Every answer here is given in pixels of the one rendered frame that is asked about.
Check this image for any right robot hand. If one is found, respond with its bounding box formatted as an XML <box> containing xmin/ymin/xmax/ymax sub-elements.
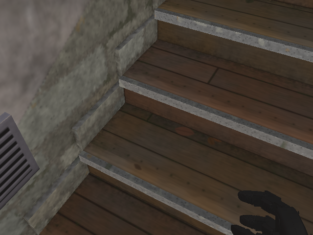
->
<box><xmin>231</xmin><ymin>190</ymin><xmax>312</xmax><ymax>235</ymax></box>

